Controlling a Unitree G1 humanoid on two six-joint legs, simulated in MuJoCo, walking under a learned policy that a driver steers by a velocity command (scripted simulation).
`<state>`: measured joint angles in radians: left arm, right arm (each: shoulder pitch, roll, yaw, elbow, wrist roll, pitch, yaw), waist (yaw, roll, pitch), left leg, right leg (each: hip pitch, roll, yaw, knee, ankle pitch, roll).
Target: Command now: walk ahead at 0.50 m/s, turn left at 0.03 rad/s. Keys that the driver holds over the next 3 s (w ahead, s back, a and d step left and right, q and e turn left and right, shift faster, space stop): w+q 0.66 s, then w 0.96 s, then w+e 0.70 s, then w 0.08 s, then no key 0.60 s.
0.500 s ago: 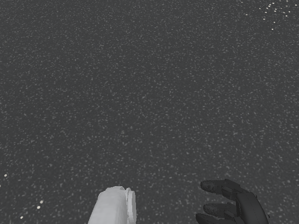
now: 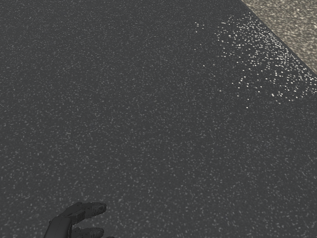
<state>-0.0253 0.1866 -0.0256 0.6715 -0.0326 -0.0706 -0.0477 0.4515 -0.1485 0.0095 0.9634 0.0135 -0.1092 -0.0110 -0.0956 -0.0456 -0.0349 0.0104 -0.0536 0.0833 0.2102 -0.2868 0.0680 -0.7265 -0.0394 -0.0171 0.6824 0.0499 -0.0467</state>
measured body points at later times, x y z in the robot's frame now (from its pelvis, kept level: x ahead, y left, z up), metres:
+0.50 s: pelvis +0.30 -0.01 +0.00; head +0.32 +0.00 +0.45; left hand +0.27 +0.27 -0.13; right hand +0.54 -0.20 -0.10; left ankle +0.44 +0.19 -0.68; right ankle +0.22 -0.12 -0.74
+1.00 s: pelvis +0.57 +0.11 +0.00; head +0.59 +0.13 +0.45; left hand +0.65 +0.41 -0.09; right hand +0.74 -0.11 -0.11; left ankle +0.49 +0.17 -0.74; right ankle +0.80 +0.02 -0.69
